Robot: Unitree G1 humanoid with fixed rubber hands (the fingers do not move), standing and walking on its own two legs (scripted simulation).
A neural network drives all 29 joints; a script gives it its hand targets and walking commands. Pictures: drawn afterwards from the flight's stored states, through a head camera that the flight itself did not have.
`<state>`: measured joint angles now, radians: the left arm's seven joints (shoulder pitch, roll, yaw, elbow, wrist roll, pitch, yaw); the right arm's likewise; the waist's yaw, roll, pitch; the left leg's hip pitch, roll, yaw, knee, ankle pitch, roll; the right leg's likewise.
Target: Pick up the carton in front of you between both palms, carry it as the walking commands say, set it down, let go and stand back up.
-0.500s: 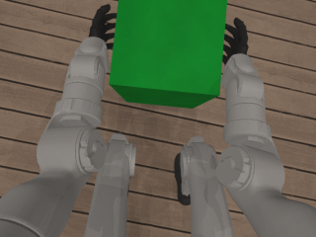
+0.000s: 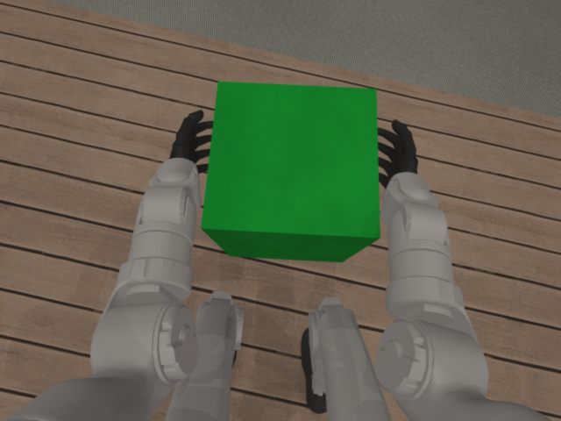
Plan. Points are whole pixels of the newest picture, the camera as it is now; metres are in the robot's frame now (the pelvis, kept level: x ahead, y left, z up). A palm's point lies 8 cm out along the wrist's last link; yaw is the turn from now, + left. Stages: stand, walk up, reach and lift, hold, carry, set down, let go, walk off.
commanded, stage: reach and lift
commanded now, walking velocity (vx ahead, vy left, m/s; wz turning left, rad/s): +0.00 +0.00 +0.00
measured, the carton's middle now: (290, 187) +0.45 +0.00 -0.10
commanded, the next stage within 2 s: hold in 1.84 s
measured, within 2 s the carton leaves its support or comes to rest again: neither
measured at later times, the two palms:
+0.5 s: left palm (146, 146) +0.39 +0.15 +0.12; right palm (474, 156) +0.40 -0.15 +0.13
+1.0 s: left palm (85, 119) +0.36 +0.15 +0.22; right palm out of the picture +0.36 -0.15 +0.23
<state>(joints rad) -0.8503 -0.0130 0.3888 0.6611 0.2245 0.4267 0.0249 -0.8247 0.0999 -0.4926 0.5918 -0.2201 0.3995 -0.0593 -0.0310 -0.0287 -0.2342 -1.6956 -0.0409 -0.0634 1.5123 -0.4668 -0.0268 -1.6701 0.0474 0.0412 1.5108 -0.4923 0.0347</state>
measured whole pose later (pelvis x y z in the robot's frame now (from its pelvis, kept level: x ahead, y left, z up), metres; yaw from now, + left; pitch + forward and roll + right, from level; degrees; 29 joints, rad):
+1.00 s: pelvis +0.06 +0.00 +0.20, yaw +0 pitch -4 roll +0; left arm -0.33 -0.17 0.33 0.42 0.30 0.62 0.00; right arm -0.36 0.17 -0.34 0.44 -0.31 0.59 0.02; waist -0.01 -0.02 -0.01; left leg -0.20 -0.02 -0.06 0.50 -0.22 -0.01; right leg -0.19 0.01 0.07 0.50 -0.24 0.01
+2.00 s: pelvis +0.07 +0.00 +0.21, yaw +1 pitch -7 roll +0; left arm -0.25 -0.15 0.22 0.22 0.26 0.73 -0.01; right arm -0.28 0.16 -0.22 0.23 -0.27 0.71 0.01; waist -0.01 -0.02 0.04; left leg -0.07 -0.01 -0.07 0.37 -0.18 -0.01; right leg -0.05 0.01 0.06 0.37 -0.20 0.01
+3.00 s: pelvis +0.07 -0.01 +0.21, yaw +1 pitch -8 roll +0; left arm -0.21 -0.14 0.19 0.17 0.26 0.78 0.00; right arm -0.24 0.15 -0.19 0.18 -0.26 0.76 0.01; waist 0.00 -0.02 0.04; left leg -0.03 -0.01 -0.07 0.35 -0.17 -0.01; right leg -0.01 0.01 0.06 0.35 -0.19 0.01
